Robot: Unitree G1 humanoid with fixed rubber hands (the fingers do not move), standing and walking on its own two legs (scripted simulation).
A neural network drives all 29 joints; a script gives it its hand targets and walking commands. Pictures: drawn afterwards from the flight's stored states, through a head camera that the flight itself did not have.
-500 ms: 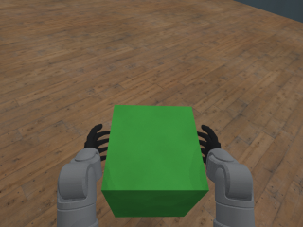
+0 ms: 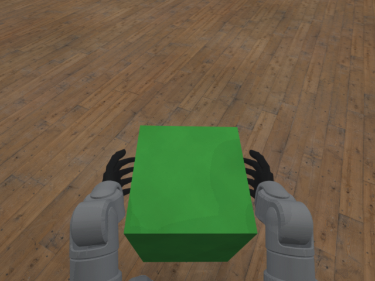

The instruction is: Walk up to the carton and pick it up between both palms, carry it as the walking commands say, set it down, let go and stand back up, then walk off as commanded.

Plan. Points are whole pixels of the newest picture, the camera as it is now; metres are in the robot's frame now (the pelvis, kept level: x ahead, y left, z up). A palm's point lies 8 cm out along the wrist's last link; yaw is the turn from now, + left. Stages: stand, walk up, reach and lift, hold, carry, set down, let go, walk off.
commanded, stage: carry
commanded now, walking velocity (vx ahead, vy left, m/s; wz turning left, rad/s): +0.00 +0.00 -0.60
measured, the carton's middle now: (187, 199) +0.29 +0.00 +0.01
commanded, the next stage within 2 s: hold in 2.00 s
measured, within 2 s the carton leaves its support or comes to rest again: neither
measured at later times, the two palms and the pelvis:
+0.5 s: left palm (164, 188) +0.27 +0.05 +0.10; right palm (332, 228) +0.19 -0.23 +0.11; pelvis -0.04 -0.02 +0.01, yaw -15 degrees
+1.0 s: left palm (181, 214) +0.21 +0.02 +0.11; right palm (371, 260) +0.14 -0.26 +0.11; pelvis -0.08 -0.06 +0.01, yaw -17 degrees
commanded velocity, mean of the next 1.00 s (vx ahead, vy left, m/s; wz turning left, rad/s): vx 0.00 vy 0.00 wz -0.17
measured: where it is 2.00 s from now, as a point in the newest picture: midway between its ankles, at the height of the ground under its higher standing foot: outside the picture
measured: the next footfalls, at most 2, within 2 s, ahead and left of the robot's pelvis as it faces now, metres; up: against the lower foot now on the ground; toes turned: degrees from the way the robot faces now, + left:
left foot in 0.16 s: +0.02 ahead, +0.12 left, +0.00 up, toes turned -2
right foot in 0.52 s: -0.03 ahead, -0.17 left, +0.00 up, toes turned -17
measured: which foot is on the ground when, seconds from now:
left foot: up 0.00-0.14, down 0.16-0.54, up 0.56-0.76, down 0.78-1.00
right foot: down 0.00-0.16, up 0.18-0.50, down 0.52-1.00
